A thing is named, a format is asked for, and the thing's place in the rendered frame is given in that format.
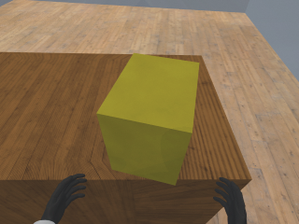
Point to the right robot hand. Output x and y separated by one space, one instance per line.
234 205

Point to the carton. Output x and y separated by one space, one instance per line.
147 118

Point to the left robot hand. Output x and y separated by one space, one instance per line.
62 197

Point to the pedestal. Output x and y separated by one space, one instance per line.
49 130

